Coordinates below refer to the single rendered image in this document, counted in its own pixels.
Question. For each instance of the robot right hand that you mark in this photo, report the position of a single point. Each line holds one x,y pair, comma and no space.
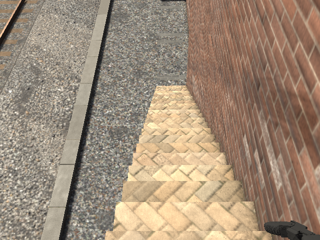
291,230

